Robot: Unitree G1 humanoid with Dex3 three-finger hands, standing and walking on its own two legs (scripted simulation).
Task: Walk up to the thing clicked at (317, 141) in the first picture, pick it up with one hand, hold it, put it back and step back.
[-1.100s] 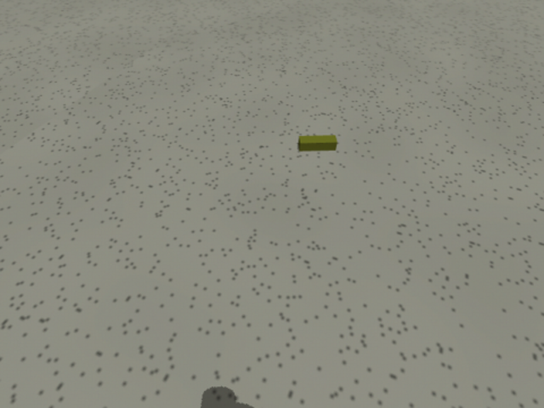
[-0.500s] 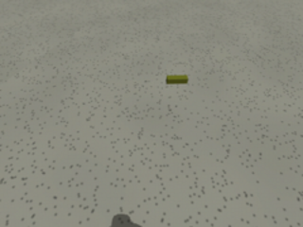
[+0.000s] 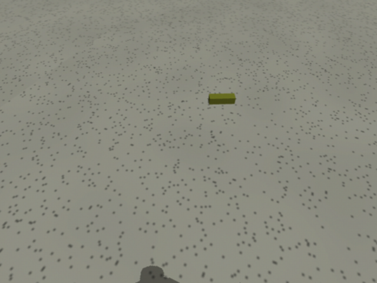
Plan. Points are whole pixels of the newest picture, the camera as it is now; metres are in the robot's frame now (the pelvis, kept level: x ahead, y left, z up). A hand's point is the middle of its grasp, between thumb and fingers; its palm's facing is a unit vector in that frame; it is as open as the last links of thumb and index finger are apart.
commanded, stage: stand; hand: left
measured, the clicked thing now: (221, 98) +1.54 -0.28 -0.75
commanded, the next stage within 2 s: walk up in 0.02 s
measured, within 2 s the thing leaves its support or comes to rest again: neither
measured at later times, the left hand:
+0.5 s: hand (128, 263) +0.20 +0.15 -0.15, palm faces +0.00 -0.93 -0.38, open 7.4 cm
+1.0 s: hand (165, 180) +0.44 +0.08 -0.17, palm faces -0.12 -0.94 -0.31, open 7.4 cm
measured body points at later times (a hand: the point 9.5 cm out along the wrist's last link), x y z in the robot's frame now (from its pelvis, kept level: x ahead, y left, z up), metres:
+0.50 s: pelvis +0.12 -0.13 -0.03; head +0.11 -0.15 +0.42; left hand +0.20 +0.20 -0.12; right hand +0.16 -0.48 -0.14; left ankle +0.06 +0.03 -0.68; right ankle +0.15 -0.25 -0.75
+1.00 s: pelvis +0.35 -0.19 -0.02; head +0.36 -0.17 +0.43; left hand +0.45 +0.13 -0.14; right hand +0.38 -0.53 -0.10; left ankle +0.36 -0.05 -0.75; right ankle +0.38 -0.33 -0.69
